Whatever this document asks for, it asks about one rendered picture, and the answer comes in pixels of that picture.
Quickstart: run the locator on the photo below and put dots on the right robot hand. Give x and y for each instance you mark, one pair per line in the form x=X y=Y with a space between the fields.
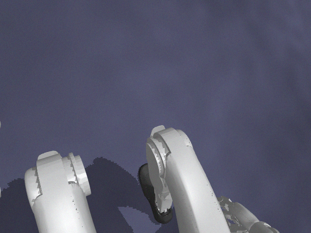
x=241 y=216

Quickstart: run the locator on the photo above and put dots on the right robot arm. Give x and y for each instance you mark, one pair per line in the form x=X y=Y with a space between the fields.
x=262 y=227

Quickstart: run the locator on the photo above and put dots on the right robot foot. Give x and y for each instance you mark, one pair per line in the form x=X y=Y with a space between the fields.
x=149 y=193

